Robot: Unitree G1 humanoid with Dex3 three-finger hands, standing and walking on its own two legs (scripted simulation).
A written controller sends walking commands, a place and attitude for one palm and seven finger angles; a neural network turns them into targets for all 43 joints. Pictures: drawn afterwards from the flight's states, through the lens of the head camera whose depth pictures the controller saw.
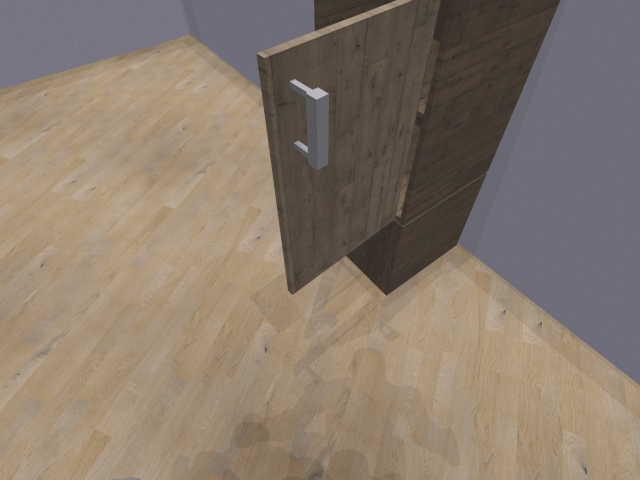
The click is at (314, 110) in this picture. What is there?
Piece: cupboard door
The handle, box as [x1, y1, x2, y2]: [289, 79, 328, 169]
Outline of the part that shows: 294,79 289,81 290,87 306,98 308,141 307,147 299,141 294,143 294,147 308,158 308,163 316,169 318,169 327,164 328,93 319,88 312,90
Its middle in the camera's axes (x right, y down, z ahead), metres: -0.02 -0.17 +0.59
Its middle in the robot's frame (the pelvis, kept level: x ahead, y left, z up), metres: +0.58 +0.05 +0.13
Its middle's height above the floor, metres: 0.91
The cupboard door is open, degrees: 94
